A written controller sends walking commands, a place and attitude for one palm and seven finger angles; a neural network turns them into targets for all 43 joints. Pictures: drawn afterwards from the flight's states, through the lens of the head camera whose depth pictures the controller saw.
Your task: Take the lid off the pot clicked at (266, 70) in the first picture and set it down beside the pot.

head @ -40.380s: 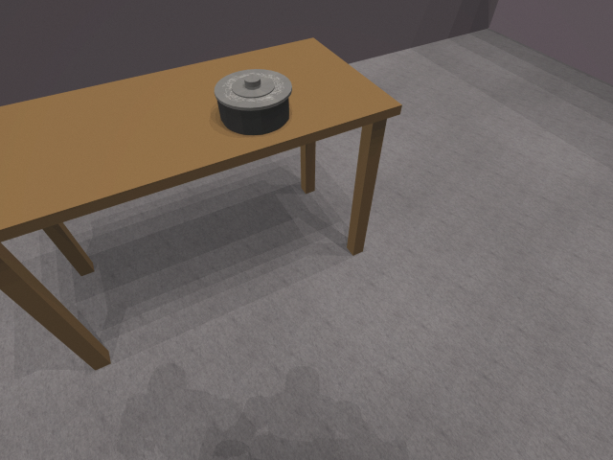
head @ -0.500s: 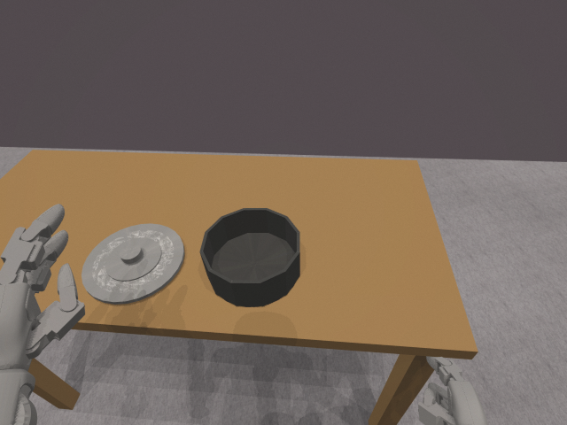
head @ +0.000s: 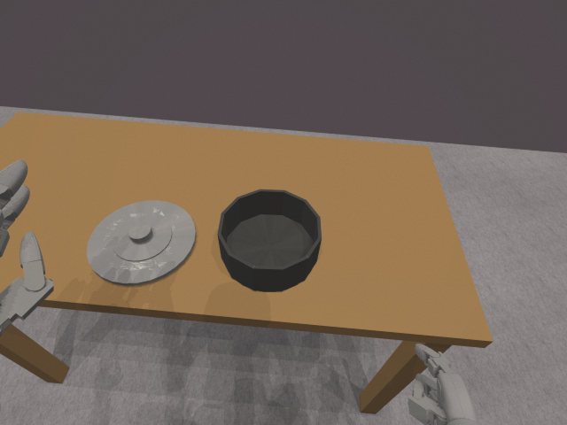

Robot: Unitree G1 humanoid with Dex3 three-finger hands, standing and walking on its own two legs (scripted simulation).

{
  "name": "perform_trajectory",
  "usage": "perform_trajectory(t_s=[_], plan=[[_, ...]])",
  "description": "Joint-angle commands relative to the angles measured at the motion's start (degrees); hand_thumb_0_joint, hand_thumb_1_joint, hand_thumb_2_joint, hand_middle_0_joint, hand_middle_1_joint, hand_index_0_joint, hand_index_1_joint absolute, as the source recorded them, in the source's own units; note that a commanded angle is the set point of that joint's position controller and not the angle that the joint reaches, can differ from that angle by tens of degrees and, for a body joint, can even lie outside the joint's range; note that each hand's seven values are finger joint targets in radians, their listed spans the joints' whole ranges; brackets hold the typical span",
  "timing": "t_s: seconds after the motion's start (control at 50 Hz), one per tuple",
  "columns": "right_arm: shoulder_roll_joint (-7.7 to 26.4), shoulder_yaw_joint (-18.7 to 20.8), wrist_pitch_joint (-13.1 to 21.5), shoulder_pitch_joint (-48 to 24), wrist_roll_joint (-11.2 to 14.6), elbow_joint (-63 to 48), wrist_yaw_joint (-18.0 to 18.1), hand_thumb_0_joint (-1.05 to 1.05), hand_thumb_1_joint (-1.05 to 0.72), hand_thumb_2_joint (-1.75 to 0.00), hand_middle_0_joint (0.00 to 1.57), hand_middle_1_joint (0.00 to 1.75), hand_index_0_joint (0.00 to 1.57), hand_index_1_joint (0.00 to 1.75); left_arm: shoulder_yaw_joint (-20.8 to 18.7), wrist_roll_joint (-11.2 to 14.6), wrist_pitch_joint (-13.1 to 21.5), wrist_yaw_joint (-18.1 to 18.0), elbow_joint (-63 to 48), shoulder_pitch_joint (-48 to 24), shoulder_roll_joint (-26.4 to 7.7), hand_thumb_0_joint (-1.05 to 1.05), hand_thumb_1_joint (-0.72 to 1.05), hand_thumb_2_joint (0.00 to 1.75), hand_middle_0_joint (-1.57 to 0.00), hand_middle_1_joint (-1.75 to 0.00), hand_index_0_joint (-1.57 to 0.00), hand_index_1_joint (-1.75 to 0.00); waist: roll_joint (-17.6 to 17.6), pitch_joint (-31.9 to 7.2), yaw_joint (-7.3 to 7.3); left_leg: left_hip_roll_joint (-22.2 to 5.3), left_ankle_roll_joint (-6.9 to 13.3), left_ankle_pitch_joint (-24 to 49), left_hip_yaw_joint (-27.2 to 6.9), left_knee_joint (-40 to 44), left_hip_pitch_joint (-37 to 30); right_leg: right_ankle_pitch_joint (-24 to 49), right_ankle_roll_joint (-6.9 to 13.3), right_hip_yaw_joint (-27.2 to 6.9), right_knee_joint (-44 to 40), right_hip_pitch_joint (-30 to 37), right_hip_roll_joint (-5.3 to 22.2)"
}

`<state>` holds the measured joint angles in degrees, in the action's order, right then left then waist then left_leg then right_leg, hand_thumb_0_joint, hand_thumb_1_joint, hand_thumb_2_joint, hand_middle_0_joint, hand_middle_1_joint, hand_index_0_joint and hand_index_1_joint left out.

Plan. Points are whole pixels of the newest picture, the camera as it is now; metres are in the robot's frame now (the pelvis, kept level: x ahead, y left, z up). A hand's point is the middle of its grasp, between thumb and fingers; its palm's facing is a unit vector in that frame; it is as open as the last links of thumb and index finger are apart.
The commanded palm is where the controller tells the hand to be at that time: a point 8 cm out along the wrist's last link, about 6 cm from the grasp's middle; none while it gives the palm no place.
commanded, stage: step back with the hand held close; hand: left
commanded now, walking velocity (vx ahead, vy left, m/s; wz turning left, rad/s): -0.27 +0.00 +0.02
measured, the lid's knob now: (140, 232) +0.42 +0.32 -0.05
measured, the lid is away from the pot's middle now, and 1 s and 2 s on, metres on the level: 0.25 0.25 0.25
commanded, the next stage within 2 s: stop stepping back and stand still in 0.86 s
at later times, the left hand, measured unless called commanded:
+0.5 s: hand (38, 349) +0.14 +0.25 +0.15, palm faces +0.19 -0.85 -0.49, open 7.4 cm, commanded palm +0.08 +0.30 +0.18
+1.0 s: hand out of the picture +0.04 +0.28 +0.13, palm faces +0.31 -0.91 -0.29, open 7.4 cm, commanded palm -0.07 +0.32 +0.18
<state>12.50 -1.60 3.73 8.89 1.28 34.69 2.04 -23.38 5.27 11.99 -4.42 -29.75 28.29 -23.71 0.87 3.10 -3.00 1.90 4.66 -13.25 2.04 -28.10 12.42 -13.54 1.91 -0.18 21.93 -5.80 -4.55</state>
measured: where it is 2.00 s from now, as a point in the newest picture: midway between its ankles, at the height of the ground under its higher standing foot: outside the picture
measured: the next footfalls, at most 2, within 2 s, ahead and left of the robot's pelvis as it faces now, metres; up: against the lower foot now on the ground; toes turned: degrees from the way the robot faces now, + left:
right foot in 0.46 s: -0.08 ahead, -0.14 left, +0.00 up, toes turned -7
left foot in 0.90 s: -0.11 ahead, +0.15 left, +0.00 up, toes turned +0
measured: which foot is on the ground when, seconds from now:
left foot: down 0.00-0.72, up 0.74-0.88, down 0.90-1.00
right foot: down 0.00-0.12, up 0.14-0.44, down 0.46-0.90, up 0.92-1.00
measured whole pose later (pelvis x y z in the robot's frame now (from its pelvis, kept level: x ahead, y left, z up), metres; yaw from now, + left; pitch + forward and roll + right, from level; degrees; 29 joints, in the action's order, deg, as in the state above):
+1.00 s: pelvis -0.20 +0.04 -0.03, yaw +0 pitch -2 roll -2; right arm 9.5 0.6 7.5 9.6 0.4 34.1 1.4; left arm -20.9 3.4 10.2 -5.9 -30.5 22.7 -22.3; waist -5.7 5.3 2.2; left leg -1.6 1.0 -19.3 -0.5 -45.3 24.2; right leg -29.7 -2.3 -1.7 62.8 -30.8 0.6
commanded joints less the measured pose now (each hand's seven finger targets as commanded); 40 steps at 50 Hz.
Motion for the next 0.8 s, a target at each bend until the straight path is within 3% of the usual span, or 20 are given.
perform_trajectory(t_s=[0.0, 0.08, 0.1, 0.12, 0.2, 0.22, 0.3, 0.42, 0.48, 0.5, 0.54, 0.58, 0.6, 0.64, 0.66, 0.68, 0.7, 0.72, 0.74, 0.78], plan=[[8.1, 3.3, 3.2, -6.1, 0.5, -10.8, -0.2, 0.0, -0.9, -0.9, 0.2, 0.3, 0.2, 0.3, -2.3, -0.1, 3.9, 0.4, -12.3, 3.6, -5.2, 0.0, 0.9, 0.9, -0.2, -0.3, -0.2, -0.3, 7.1, -6.9, 1.3, -9.6, 1.2, 10.1, -11.0, 6.2, -5.8, 13.7, -1.8, -6.0, 2.8, -6.1, 8.5], [8.0, 4.4, 2.7, -5.0, -0.3, -13.0, -0.6, 0.0, -0.9, -0.9, 0.2, 0.3, 0.2, 0.3, -6.7, -0.7, 3.9, 0.0, -19.0, 8.4, -8.8, 0.0, 0.9, 0.9, -0.2, -0.3, -0.2, -0.3, 4.9, -12.2, 0.86, -14.4, 1.9, 19.9, -14.3, 8.6, -6.3, -1.7, -2.3, -2.7, 10.3, -8.2, 6.2], [8.9, 4.9, 2.7, -4.7, -0.3, -13.4, -0.6, 0.0, -0.9, -0.9, 0.2, 0.3, 0.2, 0.3, -9.7, -0.9, 3.9, -0.8, -21.7, 7.4, -12.8, 0.0, 0.9, 0.9, -0.2, -0.3, -0.2, -0.3, 5.6, -13.7, 1.15, -15.5, 1.8, 20.1, -15.4, 8.9, -6.1, -4.6, -2.3, -3.3, 12.8, -8.2, 6.0], [7.8, 4.6, 2.6, -4.3, -0.9, -13.6, -0.4, 0.0, -0.9, -0.9, 0.2, 0.3, 0.2, 0.3, -8.9, -0.7, 3.9, -0.9, -21.5, 9.6, -10.6, 0.0, 0.9, 0.9, -0.2, -0.3, -0.2, -0.3, 5.2, -13.3, 0.89, -15.5, 1.9, 20.7, -15.7, 9.6, -4.7, -7.0, -2.4, -2.3, 14.3, -8.5, 5.7], [8.3, 5.2, 3.1, -2.0, -0.9, -13.7, 0.0, 0.0, -0.9, -0.9, 0.2, 0.3, 0.2, 0.3, -10.8, -0.5, 3.6, -1.9, -25.3, 9.5, -12.9, 0.0, 0.9, 0.9, -0.2, -0.3, -0.2, -0.3, 5.9, -14.0, 1.69, -17.0, 1.3, 28.4, -14.9, 7.2, -4.8, -9.0, -2.4, -2.0, 15.1, -8.3, 6.7], [7.6, 5.0, 3.1, -1.0, -1.0, -13.1, 0.0, 0.0, -0.9, -0.9, 0.2, 0.3, 0.2, 0.3, -9.3, -0.4, 3.6, -1.7, -23.6, 10.6, -10.7, 0.0, 0.9, 0.9, -0.2, -0.3, -0.2, -0.3, 4.7, -13.1, 1.85, -16.5, 1.0, 31.2, -14.5, 6.5, -5.8, -9.2, -2.4, -1.2, 14.4, -9.3, 6.5], [8.0, 5.4, 3.7, -0.1, -0.8, -12.1, -0.2, 0.0, -0.9, -0.9, 0.2, 0.3, 0.2, 0.3, -7.9, -0.6, 3.2, -1.6, -19.2, 11.3, -9.0, 0.0, 0.9, 0.9, -0.2, -0.3, -0.2, -0.3, 5.1, -11.6, 2.54, -16.4, -0.1, 30.6, -13.6, 6.3, -7.8, -10.1, -2.4, -0.2, 11.2, -10.5, 6.7], [8.2, 5.0, 3.6, -0.5, -0.3, -13.0, 0.0, 0.0, -0.9, -0.9, 0.2, 0.3, 0.2, 0.3, -6.3, -0.6, 3.2, -1.2, -19.3, 11.2, -8.2, 0.0, 0.9, 0.9, -0.2, -0.3, -0.2, -0.3, 3.7, -13.4, 2.72, -14.9, -0.3, 18.8, -12.5, 6.7, -5.7, -6.9, -2.6, 1.6, 5.5, -7.5, 6.5], [8.2, 4.5, 3.5, -1.7, -0.2, -14.1, 0.2, 0.0, -0.9, -0.9, 0.2, 0.3, 0.2, 0.3, -7.3, -0.3, 3.6, -1.2, -22.3, 11.6, -9.9, 0.0, 0.9, 0.9, -0.2, -0.3, -0.2, -0.3, 5.4, -13.6, 2.31, -13.6, -0.8, 3.5, -12.0, 7.8, 0.5, -6.1, -1.8, 2.4, 4.1, -4.0, 6.9], [8.7, 4.6, 3.2, -1.9, -0.1, -14.3, 0.2, 0.0, -0.9, -0.9, 0.2, 0.3, 0.2, 0.3, -8.4, -0.7, 3.5, -1.2, -23.3, 11.4, -11.4, 0.0, 0.9, 0.9, -0.2, -0.3, -0.2, -0.3, 4.6, -13.4, 2.49, -13.2, -0.8, -7.3, -12.4, 9.8, 4.5, -7.0, -1.7, 2.8, 5.9, -2.3, 6.4], [8.4, 5.0, 3.0, -2.3, 0.4, -15.7, 0.6, 0.0, -0.9, -0.9, 0.2, 0.3, 0.2, 0.3, -8.9, -0.5, 3.4, -1.5, -23.6, 13.4, -11.2, 0.0, 0.9, 0.9, -0.2, -0.3, -0.2, -0.3, 6.9, -11.1, 2.49, -12.5, -1.4, -23.1, -12.3, 12.0, 12.1, -10.8, -0.7, 4.2, 9.0, -1.7, 6.2], [7.9, 4.9, 2.8, -2.4, 0.5, -16.2, 0.8, 0.0, -0.9, -0.9, 0.2, 0.3, 0.2, 0.3, -9.5, -0.7, 3.4, -2.0, -23.2, 13.9, -11.1, 0.0, 0.9, 0.9, -0.2, -0.3, -0.2, -0.3, 9.7, -8.8, 2.48, -11.8, -1.8, -27.6, -11.3, 11.6, 18.0, -12.0, -0.1, 4.7, 10.1, -0.5, 6.0], [7.7, 4.8, 2.6, -1.9, 0.7, -15.8, 0.9, 0.0, -0.9, -0.9, 0.2, 0.3, 0.2, 0.3, -10.3, -0.6, 3.3, -2.3, -22.8, 14.2, -12.2, 0.0, 0.9, 0.9, -0.2, -0.3, -0.2, -0.3, 8.9, -8.7, 2.62, -10.9, -1.9, -27.3, -10.6, 9.7, 17.8, -12.0, 0.2, 4.3, 8.7, -1.5, 6.6], [7.0, 4.7, 2.8, -0.8, 0.6, -14.9, 1.0, 0.0, -0.9, -0.9, 0.2, 0.3, 0.2, 0.3, -8.6, -0.3, 3.5, -2.7, -21.8, 12.5, -10.7, 0.0, 0.9, 0.9, -0.2, -0.3, -0.2, -0.3, 3.8, -7.6, 3.31, -8.0, -2.8, -21.8, -8.2, 0.6, 14.5, -9.9, 1.7, 2.2, 3.7, -7.1, 10.0], [6.6, 5.1, 2.9, -0.4, 0.8, -14.3, 1.1, 0.0, -0.9, -0.9, 0.2, 0.3, 0.2, 0.3, -8.0, -0.2, 3.7, -2.9, -20.6, 11.6, -10.5, 0.0, 0.9, 0.9, -0.2, -0.3, -0.2, -0.3, -1.7, -7.1, 3.87, -6.0, -3.6, -19.3, -6.6, -8.4, 10.8, -10.5, 3.5, -1.6, -0.1, -13.3, 14.1], [6.4, 5.5, 2.8, 0.2, 0.9, -13.4, 1.3, 0.0, -0.9, -0.9, 0.2, 0.3, 0.2, 0.3, -6.9, -0.1, 4.0, -3.1, -19.1, 9.7, -10.1, 0.0, 0.9, 0.9, -0.2, -0.3, -0.2, -0.3, -8.0, -7.0, 4.59, -3.4, -4.7, -15.9, -5.1, -21.6, 5.6, -12.9, 6.1, -8.1, -4.4, -21.4, 20.5], [6.4, 5.9, 2.6, 1.4, 0.9, -12.1, 1.3, 0.0, -0.9, -0.9, 0.2, 0.3, 0.2, 0.3, -5.7, -0.1, 4.1, -3.3, -18.1, 7.5, -9.6, 0.0, 0.9, 0.9, -0.2, -0.3, -0.2, -0.3, -11.5, -7.1, 5.2, -2.6, -5.4, -14.9, -5.4, -32.7, 1.9, -14.4, 8.6, -13.1, -7.8, -28.1, 26.1], [5.9, 5.7, 2.1, 0.6, 1.0, -11.5, 1.3, 0.0, -0.9, -0.9, 0.2, 0.3, 0.2, 0.3, -4.5, -0.3, 3.5, -3.6, -16.9, 4.7, -8.6, 0.0, 0.9, 0.9, -0.2, -0.3, -0.2, -0.3, -13.7, -5.5, 5.79, -3.6, -5.1, -14.8, -6.7, -38.9, 2.5, -13.2, 9.0, -12.8, -7.9, -31.0, 28.6], [5.5, 5.3, 1.8, -0.6, 1.0, -11.1, 1.2, 0.0, -0.9, -0.9, 0.2, 0.3, 0.2, 0.3, -4.1, -0.9, 2.9, -3.5, -16.3, 2.1, -8.7, 0.0, 0.9, 0.9, -0.2, -0.3, -0.2, -0.3, -15.8, -4.2, 6.24, -4.4, -4.7, -15.1, -7.3, -42.7, 4.0, -9.1, 8.5, -9.8, -5.4, -31.5, 27.8], [5.2, 3.8, 2.2, -2.7, 0.8, -11.6, 1.6, 0.0, -0.9, -0.9, 0.2, 0.3, 0.2, 0.3, -3.8, -1.2, 2.8, -3.3, -14.6, -3.4, -9.1, 0.0, 0.9, 0.9, -0.2, -0.3, -0.2, -0.3, -11.4, 0.3, 6.21, -5.4, -4.7, -15.4, -6.3, -36.6, 7.2, -2.4, 5.5, -3.7, -0.5, -29.1, 23.3]])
